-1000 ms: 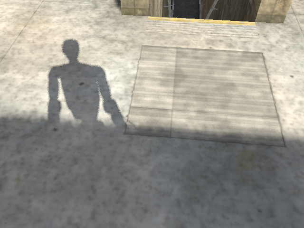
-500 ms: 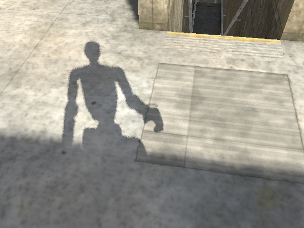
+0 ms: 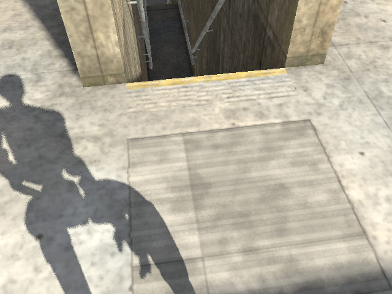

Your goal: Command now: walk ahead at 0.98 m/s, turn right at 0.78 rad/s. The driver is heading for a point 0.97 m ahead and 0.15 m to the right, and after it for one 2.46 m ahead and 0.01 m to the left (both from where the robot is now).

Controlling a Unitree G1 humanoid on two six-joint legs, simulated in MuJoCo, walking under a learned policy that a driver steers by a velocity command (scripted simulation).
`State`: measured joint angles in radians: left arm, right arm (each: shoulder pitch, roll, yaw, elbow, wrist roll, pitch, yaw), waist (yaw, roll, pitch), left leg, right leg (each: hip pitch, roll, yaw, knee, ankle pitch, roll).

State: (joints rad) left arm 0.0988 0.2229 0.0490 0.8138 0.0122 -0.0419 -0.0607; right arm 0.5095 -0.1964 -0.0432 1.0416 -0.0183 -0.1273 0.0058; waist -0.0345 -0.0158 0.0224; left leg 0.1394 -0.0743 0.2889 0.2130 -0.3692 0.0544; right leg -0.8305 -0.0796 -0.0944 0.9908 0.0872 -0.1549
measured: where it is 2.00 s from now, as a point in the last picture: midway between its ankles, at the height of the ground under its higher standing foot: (241, 146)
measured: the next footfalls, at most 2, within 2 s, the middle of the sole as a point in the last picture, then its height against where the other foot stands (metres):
right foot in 0.14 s outside the picture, level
left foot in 0.56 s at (194, 222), level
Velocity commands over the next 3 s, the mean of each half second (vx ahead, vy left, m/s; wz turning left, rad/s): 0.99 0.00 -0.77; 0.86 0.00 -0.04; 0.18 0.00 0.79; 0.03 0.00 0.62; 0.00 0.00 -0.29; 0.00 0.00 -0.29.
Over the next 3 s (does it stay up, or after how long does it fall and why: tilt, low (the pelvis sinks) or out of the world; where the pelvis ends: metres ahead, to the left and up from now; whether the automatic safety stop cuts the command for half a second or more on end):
stays up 1.20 -0.28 0.00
